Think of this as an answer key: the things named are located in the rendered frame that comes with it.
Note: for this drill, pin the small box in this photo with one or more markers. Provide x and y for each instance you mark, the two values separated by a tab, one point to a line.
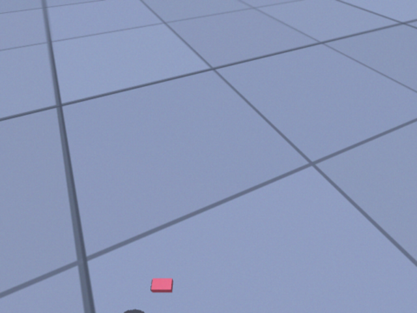
160	285

